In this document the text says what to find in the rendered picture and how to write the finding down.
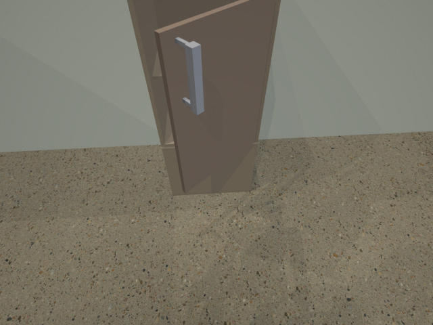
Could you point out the cupboard door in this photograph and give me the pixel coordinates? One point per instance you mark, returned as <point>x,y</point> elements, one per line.
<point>234,43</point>

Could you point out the handle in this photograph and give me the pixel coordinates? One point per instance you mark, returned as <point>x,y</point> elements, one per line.
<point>194,73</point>

